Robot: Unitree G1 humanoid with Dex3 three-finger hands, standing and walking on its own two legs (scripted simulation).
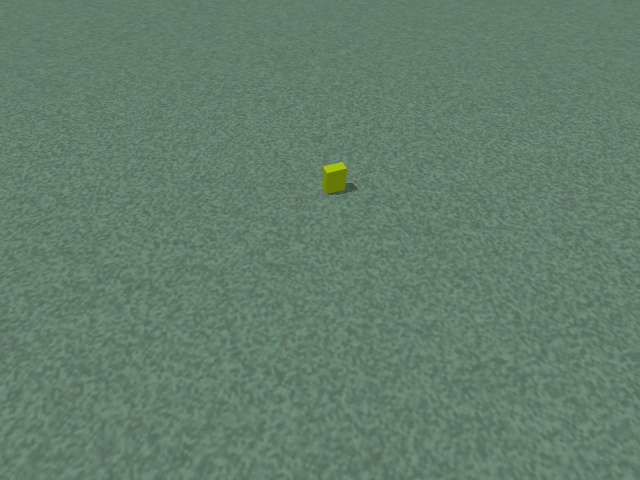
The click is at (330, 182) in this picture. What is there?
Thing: carton on end
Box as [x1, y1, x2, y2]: [322, 162, 346, 193]
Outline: 342,162 323,166 322,187 326,193 344,189 346,168
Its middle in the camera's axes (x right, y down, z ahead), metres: +0.07 -0.31 +1.83
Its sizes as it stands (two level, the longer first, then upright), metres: 0.100 0.052 0.129
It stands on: the floor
